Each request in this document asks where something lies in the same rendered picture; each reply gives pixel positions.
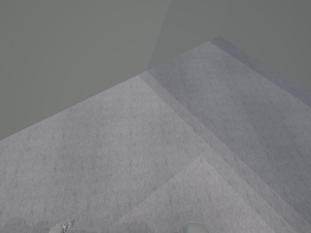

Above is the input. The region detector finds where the left robot hand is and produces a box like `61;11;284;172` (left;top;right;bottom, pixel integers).
49;219;75;233

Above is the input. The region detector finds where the right robot thigh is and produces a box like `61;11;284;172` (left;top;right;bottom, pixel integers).
180;222;209;233

